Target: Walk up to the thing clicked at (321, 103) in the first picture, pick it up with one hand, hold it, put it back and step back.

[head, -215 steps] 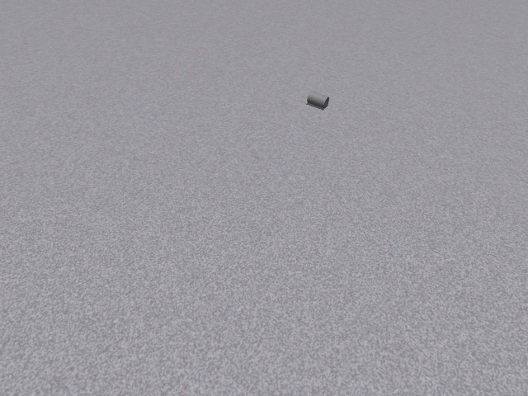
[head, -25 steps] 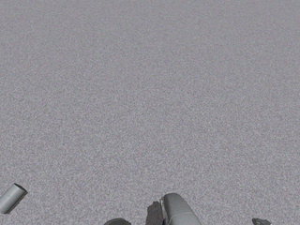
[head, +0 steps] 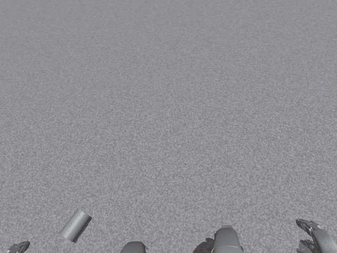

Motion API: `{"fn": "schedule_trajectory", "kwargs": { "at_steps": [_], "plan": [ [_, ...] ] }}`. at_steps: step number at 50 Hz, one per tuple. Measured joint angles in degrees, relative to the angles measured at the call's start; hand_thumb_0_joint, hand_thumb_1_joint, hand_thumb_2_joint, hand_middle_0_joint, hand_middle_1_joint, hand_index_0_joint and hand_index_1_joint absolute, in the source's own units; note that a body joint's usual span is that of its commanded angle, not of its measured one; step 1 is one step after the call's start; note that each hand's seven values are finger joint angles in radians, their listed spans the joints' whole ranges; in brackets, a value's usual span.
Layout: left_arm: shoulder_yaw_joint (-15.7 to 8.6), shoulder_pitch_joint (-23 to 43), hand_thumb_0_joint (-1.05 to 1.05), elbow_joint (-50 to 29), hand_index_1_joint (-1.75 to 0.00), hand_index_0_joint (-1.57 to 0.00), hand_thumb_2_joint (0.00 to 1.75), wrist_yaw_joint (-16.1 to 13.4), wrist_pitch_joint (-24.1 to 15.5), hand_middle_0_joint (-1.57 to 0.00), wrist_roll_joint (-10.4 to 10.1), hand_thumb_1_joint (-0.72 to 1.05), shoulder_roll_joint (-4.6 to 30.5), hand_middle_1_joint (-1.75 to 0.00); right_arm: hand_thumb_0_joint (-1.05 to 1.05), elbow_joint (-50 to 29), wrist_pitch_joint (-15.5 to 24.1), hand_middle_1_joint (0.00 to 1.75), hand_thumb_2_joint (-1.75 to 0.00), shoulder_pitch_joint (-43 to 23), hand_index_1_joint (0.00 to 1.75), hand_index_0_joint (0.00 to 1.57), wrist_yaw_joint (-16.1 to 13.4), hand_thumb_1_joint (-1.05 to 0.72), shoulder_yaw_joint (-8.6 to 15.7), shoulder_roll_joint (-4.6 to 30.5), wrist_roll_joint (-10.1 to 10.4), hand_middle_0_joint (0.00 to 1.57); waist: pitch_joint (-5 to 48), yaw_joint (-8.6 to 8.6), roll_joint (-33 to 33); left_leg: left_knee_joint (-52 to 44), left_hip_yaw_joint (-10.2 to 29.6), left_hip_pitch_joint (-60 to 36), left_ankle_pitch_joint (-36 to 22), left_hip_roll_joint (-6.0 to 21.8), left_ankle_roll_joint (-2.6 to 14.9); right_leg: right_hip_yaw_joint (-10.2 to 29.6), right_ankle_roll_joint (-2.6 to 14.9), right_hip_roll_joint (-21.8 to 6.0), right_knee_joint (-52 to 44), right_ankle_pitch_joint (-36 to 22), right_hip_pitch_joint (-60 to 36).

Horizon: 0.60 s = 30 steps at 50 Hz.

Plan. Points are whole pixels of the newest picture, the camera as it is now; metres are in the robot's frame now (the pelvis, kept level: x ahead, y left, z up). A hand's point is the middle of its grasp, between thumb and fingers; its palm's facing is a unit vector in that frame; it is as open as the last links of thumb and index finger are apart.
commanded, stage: walk up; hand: left
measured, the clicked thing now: (75, 224) +0.33 +0.54 -0.67
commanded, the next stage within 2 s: none
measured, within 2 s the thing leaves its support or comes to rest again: neither
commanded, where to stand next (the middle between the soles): -0.10 +0.34 m, yaw -12 degrees
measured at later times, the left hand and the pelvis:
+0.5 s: hand out of the picture -0.02 +0.47 -0.08, palm faces -0.08 -0.82 -0.56, open 7.4 cm; pelvis -0.11 +0.19 +0.02, yaw -5 degrees
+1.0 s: hand out of the picture -0.14 +0.67 -0.12, palm faces -0.19 -0.90 -0.39, open 7.4 cm; pelvis -0.22 +0.39 +0.04, yaw -10 degrees
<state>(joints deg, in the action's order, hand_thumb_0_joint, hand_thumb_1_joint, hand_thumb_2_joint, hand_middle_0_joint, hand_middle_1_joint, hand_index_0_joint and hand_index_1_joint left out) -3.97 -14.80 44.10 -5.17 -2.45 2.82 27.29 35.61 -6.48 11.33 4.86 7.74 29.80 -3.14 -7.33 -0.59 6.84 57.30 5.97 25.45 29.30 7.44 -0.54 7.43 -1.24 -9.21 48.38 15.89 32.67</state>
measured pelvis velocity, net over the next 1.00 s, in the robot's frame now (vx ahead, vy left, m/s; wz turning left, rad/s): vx -0.22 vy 0.39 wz -0.17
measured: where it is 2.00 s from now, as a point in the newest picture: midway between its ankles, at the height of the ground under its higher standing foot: outside the picture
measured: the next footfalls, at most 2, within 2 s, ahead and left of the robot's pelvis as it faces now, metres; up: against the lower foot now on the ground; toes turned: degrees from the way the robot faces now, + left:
right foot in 0.30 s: +0.00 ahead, +0.05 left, +0.00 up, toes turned -7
left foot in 0.68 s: -0.13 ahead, +0.47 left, +0.00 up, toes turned -7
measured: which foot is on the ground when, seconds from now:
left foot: down 0.00-0.32, up 0.34-0.66, down 0.68-1.00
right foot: down 0.00-0.02, up 0.04-0.28, down 0.30-0.72, up 0.74-1.00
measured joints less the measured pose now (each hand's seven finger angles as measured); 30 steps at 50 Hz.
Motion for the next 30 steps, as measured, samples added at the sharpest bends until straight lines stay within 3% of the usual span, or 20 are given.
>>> {"fn": "schedule_trajectory", "kwargs": {
  "at_steps": [1, 2, 3, 4, 6, 9, 11, 13, 15, 16, 18, 20, 25, 28, 30],
  "plan": [
    [-0.45, 0.75, 0.01, 0.41, -0.30, -0.22, 0.89, -0.07, 0.24, -0.21, -0.05, 0.89, 1.23, -0.30, 0.00, 0.61, 0.41, 0.30, -0.90, -0.33, 0.30, 0.21, -0.26, -0.90, 0.29, -0.56, -0.17, 0.20, -0.90, 0.23, -1.87, -0.34, -1.65, -0.63, 3.36, -1.52, -2.75, 2.13, 0.54, -1.38, 1.22, 0.08, 1.11],
    [-1.13, 1.39, 0.01, 1.12, -0.30, -0.21, 0.89, -0.42, 0.62, -0.21, -0.27, 0.89, 2.43, -0.30, 0.00, 1.09, 0.87, 0.30, -0.90, -0.42, 0.30, 0.20, -0.49, -0.90, 0.13, -1.64, -0.55, 0.20, -2.12, 0.80, -4.27, 0.76, -3.68, -0.85, 3.32, -3.14, -3.74, 5.14, 1.93, -1.66, 3.57, 1.73, 2.18],
    [-1.78, 1.67, 0.01, 2.06, -0.30, -0.21, 0.89, -1.05, 1.16, -0.21, -0.71, 0.90, 2.94, -0.30, 0.00, 1.28, 1.29, 0.30, -0.90, 0.12, 0.30, 0.20, -0.63, -0.90, -0.50, -2.47, -0.82, 0.20, -2.55, 1.20, -5.07, 2.11, -4.74, -0.43, 2.87, -3.36, -3.93, 6.51, 2.44, 0.51, 7.70, 6.78, 3.39],
    [-2.06, 1.93, 0.01, 3.25, -0.30, -0.21, 0.89, -1.83, 1.64, -0.21, -0.97, 0.90, 2.86, -0.30, 0.00, 1.67, 1.55, 0.30, -0.90, 0.87, 0.30, 0.20, -0.76, -0.90, -1.31, -3.07, -0.65, 0.20, -2.52, 0.83, -4.46, 3.16, -4.51, 0.35, 2.56, -2.82, -3.53, 5.57, 3.00, 3.71, 12.73, 11.55, 4.29],
    [-1.87, 2.55, 0.01, 5.35, -0.30, -0.21, 0.89, -2.37, 2.01, -0.21, -1.68, 0.90, 2.43, -0.30, 0.00, 2.99, 1.15, 0.30, -0.90, 2.35, 0.30, 0.20, -1.16, -0.90, -2.53, -4.81, -0.44, 0.20, -2.15, -1.18, -3.20, 2.62, -2.81, 1.60, 1.14, -2.50, -1.88, 0.33, 3.52, 8.48, 21.39, 14.90, 5.20],
    [-1.69, 2.10, 0.01, 5.66, -0.30, -0.21, 0.89, -1.64, 1.34, -0.21, -3.38, 0.90, 1.99, -0.30, 0.00, 3.90, 0.59, 0.30, -0.90, 3.55, 0.30, 0.21, -1.90, -0.90, -4.00, -8.03, -0.76, 0.20, -2.25, -2.22, -5.41, -2.54, -4.48, 1.55, -2.96, -4.07, -0.17, -4.90, 3.79, 12.26, 26.83, 13.56, 5.39],
    [-1.00, 1.77, 0.01, 5.41, -0.30, -0.21, 0.89, -1.05, 1.04, -0.20, -3.95, 0.90, 0.31, -0.30, 0.00, 3.45, 0.80, 0.30, -0.90, 4.05, 0.30, 0.21, -2.05, -0.90, -4.36, -8.33, -0.82, 0.20, -3.02, -2.63, -5.47, -5.35, -5.86, 1.44, -5.29, -5.06, 1.12, -8.94, 3.44, 13.00, 23.69, 13.59, 2.88],
    [0.12, 1.27, 0.01, 4.86, -0.30, -0.21, 0.89, -0.54, 0.75, -0.21, -4.32, 0.90, -2.19, -0.30, 0.00, 2.51, 0.80, 0.30, -0.90, 4.32, 0.30, 0.21, -2.26, -0.90, -4.20, -7.48, -0.88, 0.21, -3.56, -2.68, -4.45, -7.15, -7.56, 1.78, -7.04, -5.93, 2.52, -12.07, 3.34, 12.78, 15.58, 13.00, -1.23],
    [1.28, -0.05, 0.01, 3.77, -0.30, -0.21, 0.89, -0.27, -0.06, -0.21, -4.16, 0.90, -4.44, -0.30, 0.00, 1.49, 0.30, 0.30, -0.90, 4.15, 0.30, 0.21, -2.44, -0.90, -3.85, -6.23, -0.66, 0.21, -3.52, -2.29, -3.36, -7.06, -9.75, 2.97, -7.71, -6.77, 3.60, -13.02, 3.74, 12.27, 1.64, 6.85, -7.11],
    [1.66, -0.45, 0.01, 3.44, -0.30, -0.21, 0.89, -0.28, -0.54, -0.21, -3.69, 0.90, -5.58, -0.30, 0.00, 1.30, 0.03, 0.30, -0.90, 3.51, 0.30, 0.21, -2.51, -0.90, -3.55, -5.44, -0.24, 0.21, -4.10, -1.92, -2.02, -5.66, -10.04, 3.85, -7.68, -6.60, 3.86, -12.85, 4.99, 12.65, -1.75, 6.91, -8.56],
    [2.40, -0.69, 0.01, 2.74, -0.30, -0.21, 0.89, -0.27, -0.40, -0.21, -2.53, 0.90, -7.22, -0.30, 0.00, 1.65, -0.53, 0.30, -0.90, 1.78, 0.30, 0.21, -3.03, -0.90, -3.06, -4.79, 0.30, 0.20, -6.36, -1.89, 0.58, 0.03, -6.63, 5.32, -2.12, -7.74, 3.22, -12.77, 5.12, 12.91, -0.51, 6.34, -8.49],
    [2.90, -0.70, 0.01, 2.26, -0.30, -0.21, 0.89, -0.25, 0.25, -0.21, -1.93, 0.90, -7.40, -0.30, 0.00, 1.77, -1.27, 0.30, -0.90, 1.94, 0.30, 0.21, -3.51, -0.90, -2.90, -5.23, 0.21, 0.20, -6.21, -1.23, 0.75, 9.06, -3.60, 7.89, 2.20, -9.97, 2.69, -11.99, 4.55, 11.14, 0.51, 5.62, -7.99],
    [1.75, -0.51, 0.01, 1.39, -0.30, -0.22, 0.89, -0.48, 0.53, -0.22, -1.59, 0.89, -6.53, -0.30, 0.00, 2.49, -1.60, 0.30, -0.90, 1.75, 0.30, 0.21, -2.49, -0.90, -2.36, -4.68, 0.55, 0.20, -3.80, 0.13, 0.09, 23.76, 3.82, 10.05, -2.47, -10.93, 0.69, -8.57, 2.49, 6.14, -1.02, 2.13, -6.27],
    [0.87, -0.50, 0.01, 0.56, -0.30, -0.22, 0.89, -0.26, 0.42, -0.22, -1.23, 0.89, -5.42, -0.30, 0.00, 2.44, -1.42, 0.30, -0.90, 1.56, 0.30, 0.21, -2.03, -0.90, -1.55, -3.03, 0.53, 0.20, -2.48, 0.47, 0.33, 24.42, 5.99, 7.81, -4.83, -9.59, -0.13, -6.24, 1.76, 3.78, -1.56, 0.18, -4.01],
    [0.32, -0.30, 0.01, 0.21, -0.30, -0.22, 0.89, -0.14, 0.57, -0.21, -0.78, 0.89, -4.36, -0.30, 0.00, 2.79, -1.48, 0.30, -0.90, 1.43, 0.30, 0.21, -1.85, -0.90, -0.92, -2.03, 0.61, 0.20, -1.90, 0.58, 0.48, 19.14, 4.98, 4.70, -4.49, -7.80, -0.52, -4.83, 1.22, 2.46, -1.84, -1.06, -2.55]
  ]
}}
